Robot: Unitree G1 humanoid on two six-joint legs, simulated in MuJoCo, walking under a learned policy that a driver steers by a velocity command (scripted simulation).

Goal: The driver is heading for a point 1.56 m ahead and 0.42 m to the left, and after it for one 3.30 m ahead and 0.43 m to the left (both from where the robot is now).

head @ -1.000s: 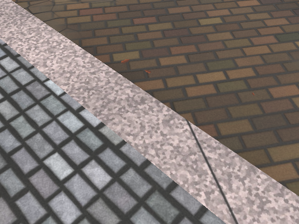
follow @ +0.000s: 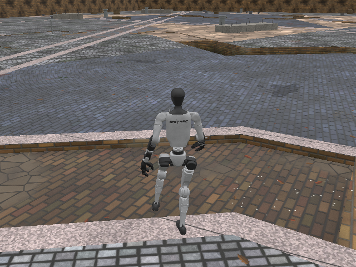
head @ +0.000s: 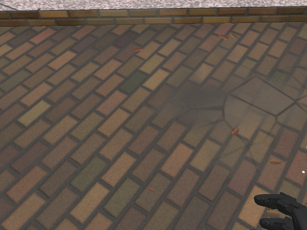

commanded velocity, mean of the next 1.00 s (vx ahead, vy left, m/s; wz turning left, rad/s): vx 0.12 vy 0.00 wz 0.43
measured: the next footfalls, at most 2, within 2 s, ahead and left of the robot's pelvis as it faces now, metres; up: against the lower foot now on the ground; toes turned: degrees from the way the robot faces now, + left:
left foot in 0.16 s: +0.29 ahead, +0.17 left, -0.14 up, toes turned -6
right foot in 0.54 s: +0.41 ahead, -0.05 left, -0.14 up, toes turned +18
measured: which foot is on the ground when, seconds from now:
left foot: up 0.00-0.14, down 0.16-0.54, up 0.56-0.94, down 0.96-1.00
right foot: down 0.00-0.16, up 0.18-0.52, down 0.54-0.94, up 0.96-1.00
